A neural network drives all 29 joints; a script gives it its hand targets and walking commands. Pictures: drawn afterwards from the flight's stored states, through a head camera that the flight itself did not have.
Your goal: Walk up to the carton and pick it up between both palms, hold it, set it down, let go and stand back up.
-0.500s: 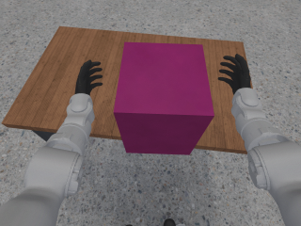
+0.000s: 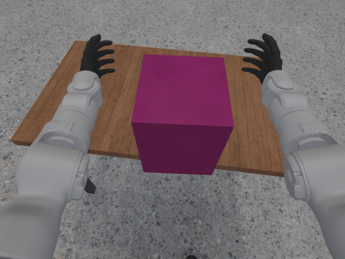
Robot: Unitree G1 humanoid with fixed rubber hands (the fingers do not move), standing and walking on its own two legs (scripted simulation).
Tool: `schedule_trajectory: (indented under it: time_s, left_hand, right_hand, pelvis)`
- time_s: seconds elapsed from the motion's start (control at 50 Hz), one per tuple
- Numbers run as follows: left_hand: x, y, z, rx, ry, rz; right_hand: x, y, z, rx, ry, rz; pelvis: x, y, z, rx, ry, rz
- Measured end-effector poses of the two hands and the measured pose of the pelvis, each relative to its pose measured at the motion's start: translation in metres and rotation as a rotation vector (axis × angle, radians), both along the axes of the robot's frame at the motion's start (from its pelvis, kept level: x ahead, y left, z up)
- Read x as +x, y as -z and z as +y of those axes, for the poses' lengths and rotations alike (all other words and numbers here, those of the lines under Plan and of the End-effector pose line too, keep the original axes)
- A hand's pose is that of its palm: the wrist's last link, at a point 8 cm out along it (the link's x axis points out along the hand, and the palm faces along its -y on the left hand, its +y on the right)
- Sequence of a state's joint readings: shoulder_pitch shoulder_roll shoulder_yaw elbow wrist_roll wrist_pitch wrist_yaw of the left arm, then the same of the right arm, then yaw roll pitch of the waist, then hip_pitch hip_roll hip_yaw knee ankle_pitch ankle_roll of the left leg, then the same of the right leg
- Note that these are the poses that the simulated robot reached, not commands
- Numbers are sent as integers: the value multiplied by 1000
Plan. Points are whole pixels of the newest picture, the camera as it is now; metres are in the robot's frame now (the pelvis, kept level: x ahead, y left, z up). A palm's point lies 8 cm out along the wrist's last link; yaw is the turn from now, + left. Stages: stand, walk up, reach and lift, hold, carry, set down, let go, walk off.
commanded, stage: set down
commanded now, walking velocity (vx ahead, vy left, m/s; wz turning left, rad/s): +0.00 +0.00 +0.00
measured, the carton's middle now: (180, 119) +0.47 -0.02 +0.01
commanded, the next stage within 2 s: none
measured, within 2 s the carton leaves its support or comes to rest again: neither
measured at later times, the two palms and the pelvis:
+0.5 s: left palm (84, 70) +0.48 +0.18 +0.17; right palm (278, 72) +0.46 -0.22 +0.17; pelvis +0.03 +0.01 +0.02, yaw -1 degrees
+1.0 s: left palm (88, 120) +0.41 +0.18 +0.09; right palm (276, 122) +0.39 -0.22 +0.10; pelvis +0.03 +0.01 +0.02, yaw -1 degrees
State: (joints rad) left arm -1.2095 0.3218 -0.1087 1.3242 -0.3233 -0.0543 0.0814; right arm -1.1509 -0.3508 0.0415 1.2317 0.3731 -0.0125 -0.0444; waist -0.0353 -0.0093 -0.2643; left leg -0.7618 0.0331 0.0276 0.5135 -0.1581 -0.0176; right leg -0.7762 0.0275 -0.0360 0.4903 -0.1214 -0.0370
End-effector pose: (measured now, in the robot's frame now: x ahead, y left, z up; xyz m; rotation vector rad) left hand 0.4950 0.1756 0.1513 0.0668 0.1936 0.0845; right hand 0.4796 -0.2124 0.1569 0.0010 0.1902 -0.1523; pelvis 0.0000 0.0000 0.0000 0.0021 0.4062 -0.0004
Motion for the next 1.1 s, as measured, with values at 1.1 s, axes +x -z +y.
schedule_trajectory:
  time_s: [1.1]
  left_hand:
    - [-97, 74, 13, -28, 43, 49]
  right_hand:
    - [-105, 76, -7, 7, 5, 52]
  pelvis:
    - [33, -22, 8, -7, 10, -333]
